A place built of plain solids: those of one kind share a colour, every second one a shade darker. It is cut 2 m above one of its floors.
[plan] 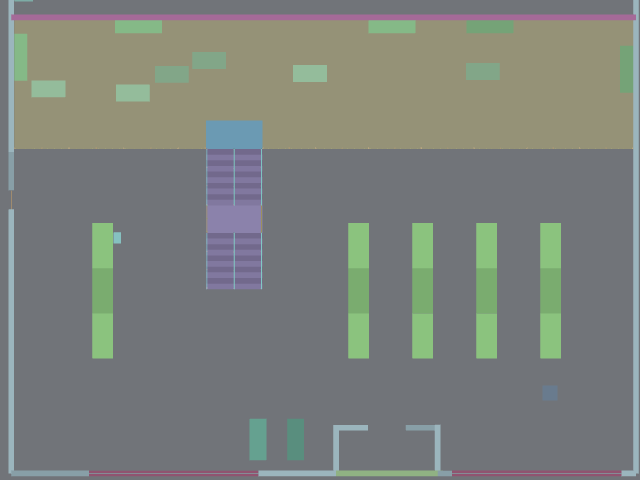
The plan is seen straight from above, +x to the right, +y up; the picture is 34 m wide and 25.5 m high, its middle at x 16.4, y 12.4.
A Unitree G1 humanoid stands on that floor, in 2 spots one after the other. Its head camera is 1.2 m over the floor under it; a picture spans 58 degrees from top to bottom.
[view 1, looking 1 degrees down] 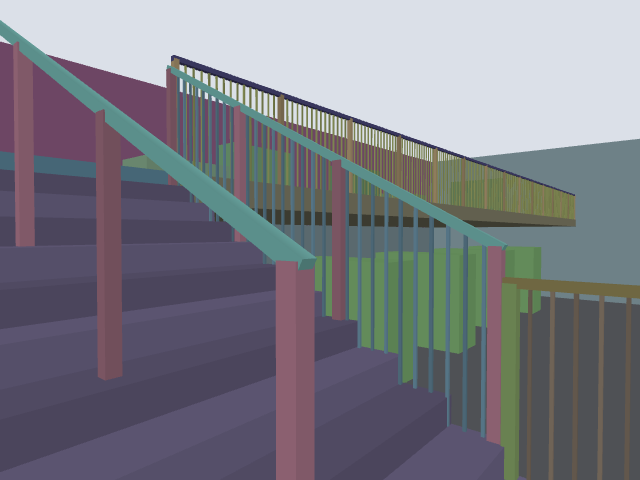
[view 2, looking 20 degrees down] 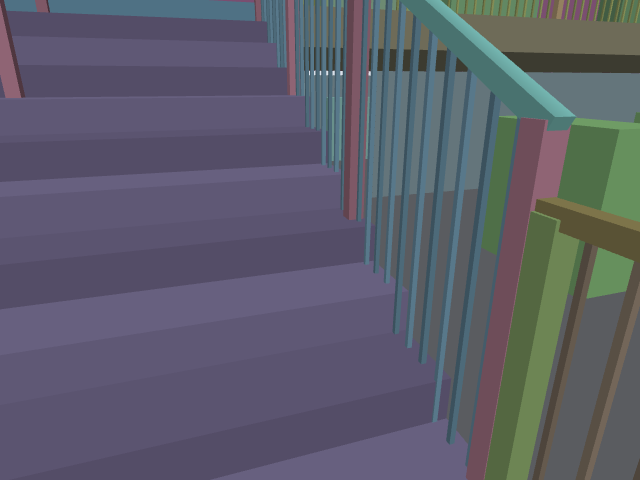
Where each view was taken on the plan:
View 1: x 11.09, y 13.58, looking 40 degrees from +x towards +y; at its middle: wall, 16.34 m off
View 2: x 12.59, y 13.58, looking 72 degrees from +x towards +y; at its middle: stair_tread_slab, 1.74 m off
